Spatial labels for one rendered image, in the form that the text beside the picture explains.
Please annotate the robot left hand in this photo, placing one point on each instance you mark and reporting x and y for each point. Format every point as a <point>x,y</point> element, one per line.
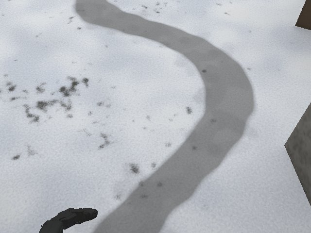
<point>68,218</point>

